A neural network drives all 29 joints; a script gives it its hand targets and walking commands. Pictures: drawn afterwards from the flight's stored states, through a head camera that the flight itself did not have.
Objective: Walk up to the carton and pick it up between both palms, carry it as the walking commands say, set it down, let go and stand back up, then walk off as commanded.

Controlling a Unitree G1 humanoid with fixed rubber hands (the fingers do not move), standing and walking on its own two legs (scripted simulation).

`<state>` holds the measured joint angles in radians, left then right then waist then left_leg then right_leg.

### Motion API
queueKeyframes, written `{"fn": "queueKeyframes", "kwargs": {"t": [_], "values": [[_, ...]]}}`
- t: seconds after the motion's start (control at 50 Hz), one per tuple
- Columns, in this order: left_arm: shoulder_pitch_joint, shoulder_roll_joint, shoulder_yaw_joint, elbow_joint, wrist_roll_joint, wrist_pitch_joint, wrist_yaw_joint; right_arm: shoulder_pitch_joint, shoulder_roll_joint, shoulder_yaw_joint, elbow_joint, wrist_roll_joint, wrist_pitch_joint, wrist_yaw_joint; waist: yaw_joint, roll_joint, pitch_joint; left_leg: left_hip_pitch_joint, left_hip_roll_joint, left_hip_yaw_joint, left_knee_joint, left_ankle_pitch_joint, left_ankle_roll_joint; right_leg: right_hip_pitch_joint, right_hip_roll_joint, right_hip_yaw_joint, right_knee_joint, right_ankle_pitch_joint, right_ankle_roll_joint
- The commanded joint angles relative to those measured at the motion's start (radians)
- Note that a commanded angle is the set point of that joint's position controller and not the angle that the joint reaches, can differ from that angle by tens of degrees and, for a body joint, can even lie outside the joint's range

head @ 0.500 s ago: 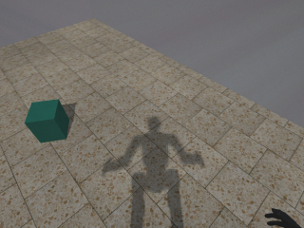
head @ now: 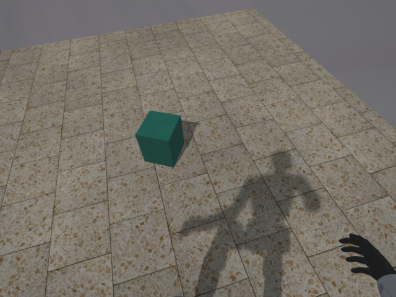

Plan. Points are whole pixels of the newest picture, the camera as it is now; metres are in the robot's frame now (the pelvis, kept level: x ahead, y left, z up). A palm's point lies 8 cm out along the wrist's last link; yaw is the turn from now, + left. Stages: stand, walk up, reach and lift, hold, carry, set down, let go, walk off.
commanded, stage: walk up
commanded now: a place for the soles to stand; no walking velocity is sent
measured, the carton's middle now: (161, 139) +1.06 +0.33 -0.63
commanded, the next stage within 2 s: none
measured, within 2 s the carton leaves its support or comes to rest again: neither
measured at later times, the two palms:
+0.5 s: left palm (10, 282) +0.16 +0.40 -0.04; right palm (317, 179) +0.42 -0.25 -0.05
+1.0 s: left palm (36, 197) +0.35 +0.45 -0.05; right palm (284, 147) +0.54 -0.20 -0.08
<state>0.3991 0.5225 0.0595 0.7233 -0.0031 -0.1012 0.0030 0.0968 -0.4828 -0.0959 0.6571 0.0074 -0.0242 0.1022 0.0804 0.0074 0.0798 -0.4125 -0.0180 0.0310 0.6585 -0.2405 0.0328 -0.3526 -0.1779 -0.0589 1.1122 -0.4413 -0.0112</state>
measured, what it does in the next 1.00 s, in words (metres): walks ahead, turning left: right foot, then left foot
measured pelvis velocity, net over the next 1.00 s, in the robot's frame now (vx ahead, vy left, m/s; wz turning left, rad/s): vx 0.37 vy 0.10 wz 0.30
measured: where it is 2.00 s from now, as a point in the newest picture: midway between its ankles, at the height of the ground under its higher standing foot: (180, 223)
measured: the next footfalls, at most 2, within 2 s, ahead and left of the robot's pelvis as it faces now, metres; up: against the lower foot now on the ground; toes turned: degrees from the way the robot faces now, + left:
right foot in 0.20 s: +0.24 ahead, -0.12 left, +0.00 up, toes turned +1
left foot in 0.54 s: +0.33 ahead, +0.20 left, +0.00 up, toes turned +16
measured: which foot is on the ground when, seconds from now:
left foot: down 0.00-0.20, up 0.22-0.52, down 0.54-0.88, up 0.90-1.00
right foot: up 0.00-0.18, down 0.20-0.54, up 0.56-0.84, down 0.86-1.00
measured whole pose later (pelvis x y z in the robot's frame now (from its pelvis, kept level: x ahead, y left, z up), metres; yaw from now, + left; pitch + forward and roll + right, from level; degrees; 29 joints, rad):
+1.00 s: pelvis +0.37 +0.10 +0.00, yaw +17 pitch -1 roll -1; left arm 0.35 0.49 0.08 0.71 0.02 -0.12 -0.03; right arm 0.32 -0.48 -0.06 0.74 -0.01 -0.06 0.05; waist 0.00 0.06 0.03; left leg -0.47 0.03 -0.01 1.00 -0.45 0.04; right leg -0.35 -0.04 -0.09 0.64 -0.27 -0.03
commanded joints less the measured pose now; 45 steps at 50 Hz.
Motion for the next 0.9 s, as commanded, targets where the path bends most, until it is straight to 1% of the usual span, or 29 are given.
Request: {"fn": "queueKeyframes", "kwargs": {"t": [0.0,0.02,0.06,0.12,0.16,0.18,0.2,0.22,0.24,0.26,0.32,0.34,0.38,0.44,0.48,0.5,0.52,0.54,0.56,0.58,0.62,0.64,0.68,0.74,0.78,0.82,0.84,0.86,0.88], "values": [[0.025,0.177,0.044,-0.051,0.003,-0.024,-0.004,0.121,-0.198,-0.058,-0.032,0.006,-0.014,-0.028,-0.097,0.082,-0.093,0.23,0.238,-0.321,-0.272,0.089,0.232,-0.251,0.0,0.042,-0.082,-0.024,-0.001],[0.053,0.165,0.043,-0.032,0.007,-0.021,-0.012,0.108,-0.196,-0.052,-0.039,-0.004,-0.019,-0.026,-0.092,0.127,-0.096,0.187,0.192,-0.276,-0.251,0.148,0.232,-0.186,0.022,0.024,-0.135,-0.027,0.002],[0.049,0.155,0.046,-0.027,0.008,-0.019,-0.02,0.129,-0.2,-0.051,-0.047,-0.017,-0.029,-0.02,-0.101,0.171,-0.096,0.134,0.185,-0.289,-0.263,0.074,0.252,-0.135,0.055,-0.001,-0.219,0.005,0.001],[0.006,0.152,0.056,-0.032,0.017,-0.031,-0.028,0.114,-0.202,-0.051,-0.066,-0.021,-0.031,-0.012,-0.098,0.162,-0.067,0.02,0.181,-0.322,-0.272,-0.127,0.238,-0.047,0.092,-0.016,-0.357,0.131,-0.014],[0.078,0.159,0.075,-0.002,0.027,-0.043,-0.027,0.082,-0.171,-0.036,-0.083,-0.021,-0.026,-0.011,-0.038,0.101,-0.077,-0.147,0.125,-0.289,-0.171,-0.282,0.177,0.194,0.139,-0.027,-0.478,0.227,-0.026],[0.158,0.191,0.093,0.012,0.033,-0.048,-0.017,0.075,-0.131,-0.019,-0.092,-0.028,-0.028,-0.015,0.019,0.021,-0.082,-0.281,0.075,-0.247,-0.024,-0.308,0.132,0.349,0.117,0.042,-0.524,0.129,-0.053],[0.249,0.27,0.113,0.005,0.045,-0.058,-0.006,0.066,-0.081,-0.003,-0.117,-0.02,-0.038,-0.023,0.091,-0.22,-0.122,-0.409,-0.04,-0.166,0.323,-0.271,0.071,0.414,-0.144,0.437,-0.748,-0.256,-0.133],[0.191,0.319,0.116,-0.018,0.039,-0.061,-0.001,0.096,-0.109,-0.01,-0.096,-0.029,-0.037,-0.037,0.049,-0.226,-0.079,-0.478,-0.065,-0.13,0.527,-0.306,0.027,0.35,-0.349,0.775,-0.916,-0.404,-0.229],[0.091,0.282,0.103,-0.041,0.023,-0.057,-0.002,0.104,-0.183,-0.027,-0.064,-0.027,-0.033,-0.044,0.006,-0.064,-0.027,-0.457,0.013,-0.205,0.56,-0.24,0.015,0.273,-0.321,0.697,-0.916,-0.377,-0.268],[0.034,0.241,0.093,-0.05,0.02,-0.053,-0.002,0.133,-0.202,-0.035,-0.033,-0.017,-0.038,-0.04,-0.022,-0.043,-0.01,-0.407,0.054,-0.204,0.532,-0.192,0.001,0.227,-0.265,0.556,-0.886,-0.279,-0.271],[-0.012,0.222,0.089,-0.048,0.026,-0.046,-0.009,0.194,-0.182,-0.032,0.024,-0.024,-0.04,-0.021,-0.045,-0.145,-0.001,-0.27,0.086,-0.129,0.342,-0.146,-0.02,0.151,-0.165,0.234,-0.83,0.02,-0.216],[0.0,0.224,0.088,-0.043,0.028,-0.047,-0.013,0.177,-0.164,-0.03,0.023,-0.024,-0.037,-0.013,-0.042,-0.161,0.0,-0.228,0.085,-0.094,0.288,-0.141,-0.023,0.128,-0.161,0.184,-0.823,0.094,-0.22],[-0.005,0.237,0.086,-0.047,0.028,-0.048,-0.019,0.116,-0.137,-0.023,0.005,-0.021,-0.032,0.003,-0.037,-0.169,-0.005,-0.155,0.093,-0.051,0.177,-0.119,-0.023,0.108,-0.151,0.112,-0.82,0.14,-0.222],[-0.041,0.244,0.078,-0.058,0.022,-0.039,-0.024,0.092,-0.126,-0.026,0.008,-0.013,-0.032,0.015,-0.046,-0.172,-0.026,-0.017,0.062,0.028,0.039,-0.037,-0.017,0.082,-0.121,0.03,-0.788,0.179,-0.19],[-0.044,0.234,0.064,-0.055,0.014,-0.025,-0.026,0.133,-0.125,-0.032,0.025,-0.013,-0.037,0.012,-0.083,-0.141,-0.046,0.137,0.023,0.078,-0.062,0.01,-0.006,0.03,-0.105,-0.033,-0.673,0.234,-0.162],[-0.029,0.208,0.05,-0.058,0.009,-0.019,-0.025,0.183,-0.146,-0.043,0.041,-0.017,-0.04,0.003,-0.114,-0.082,-0.082,0.266,-0.017,0.093,-0.088,-0.017,0.011,-0.017,-0.08,-0.078,-0.546,0.322,-0.14],[-0.007,0.161,0.033,-0.064,0.008,-0.012,-0.021,0.3,-0.191,-0.059,0.073,-0.026,-0.045,-0.012,-0.174,0.067,-0.149,0.434,0.012,-0.012,-0.129,-0.106,0.046,-0.104,-0.029,-0.122,-0.269,0.345,-0.107],[-0.032,0.105,0.016,-0.109,-0.001,-0.012,-0.023,0.382,-0.329,-0.093,0.062,-0.021,-0.051,-0.034,-0.23,0.336,-0.195,0.559,0.295,-0.56,-0.3,-0.325,0.155,-0.386,0.101,-0.114,0.081,0.08,-0.026],[-0.051,0.167,0.026,-0.096,-0.002,-0.003,-0.011,0.34,-0.338,-0.092,0.044,0.003,-0.056,-0.047,-0.195,0.161,-0.173,0.471,0.406,-0.729,-0.394,-0.286,0.241,-0.436,0.099,0.054,0.146,-0.041,-0.026],[-0.048,0.197,0.036,-0.071,-0.005,0.002,-0.009,0.276,-0.295,-0.077,0.034,0.008,-0.056,-0.053,-0.154,0.052,-0.12,0.403,0.382,-0.637,-0.347,-0.212,0.265,-0.436,0.053,0.089,0.164,0.002,-0.03],[0.017,0.177,0.04,-0.029,0.005,-0.003,-0.015,0.21,-0.219,-0.051,0.017,0.005,-0.054,-0.059,-0.1,0.07,-0.052,0.228,0.296,-0.401,-0.317,-0.083,0.223,-0.326,0.013,0.08,-0.011,0.04,-0.023],[0.045,0.161,0.039,-0.009,0.006,-0.002,-0.024,0.187,-0.211,-0.047,0.01,-0.003,-0.058,-0.059,-0.096,0.122,-0.052,0.173,0.251,-0.313,-0.303,0.008,0.209,-0.248,0.022,0.052,-0.087,0.043,-0.015],[0.033,0.133,0.039,-0.01,0.01,0.003,-0.038,0.205,-0.215,-0.042,0.006,-0.016,-0.061,-0.053,-0.109,0.169,-0.057,0.134,0.232,-0.264,-0.301,0.032,0.23,-0.181,0.047,0.022,-0.191,0.033,-0.003],[-0.021,0.127,0.046,-0.025,0.015,-0.005,-0.045,0.217,-0.224,-0.044,-0.008,-0.02,-0.066,-0.047,-0.123,0.163,-0.058,0.113,0.245,-0.269,-0.309,-0.043,0.236,-0.136,0.075,0.002,-0.323,0.119,-0.008],[-0.027,0.12,0.054,-0.024,0.02,-0.014,-0.05,0.19,-0.22,-0.04,-0.023,-0.019,-0.061,-0.043,-0.109,0.161,-0.054,0.046,0.229,-0.25,-0.293,-0.14,0.215,-0.046,0.109,-0.017,-0.41,0.16,-0.016],[0.032,0.127,0.071,-0.003,0.027,-0.023,-0.048,0.165,-0.189,-0.025,-0.038,-0.019,-0.053,-0.04,-0.061,0.099,-0.067,-0.078,0.183,-0.207,-0.199,-0.278,0.165,0.156,0.153,-0.026,-0.512,0.208,-0.028],[0.095,0.151,0.085,0.009,0.027,-0.028,-0.04,0.176,-0.148,-0.008,-0.043,-0.025,-0.053,-0.044,-0.024,0.021,-0.083,-0.166,0.143,-0.169,-0.074,-0.312,0.133,0.291,0.145,0.024,-0.546,0.14,-0.047],[0.174,0.211,0.103,0.01,0.034,-0.036,-0.029,0.166,-0.097,0.008,-0.067,-0.023,-0.058,-0.048,0.031,-0.166,-0.088,-0.326,0.055,-0.079,0.206,-0.269,0.077,0.386,-0.041,0.325,-0.696,-0.12,-0.121],[0.172,0.291,0.114,-0.01,0.032,-0.042,-0.025,0.158,-0.106,0.006,-0.071,-0.022,-0.057,-0.055,0.029,-0.263,-0.079,-0.448,-0.021,-0.026,0.423,-0.332,0.034,0.363,-0.296,0.745,-0.888,-0.337,-0.257]]}}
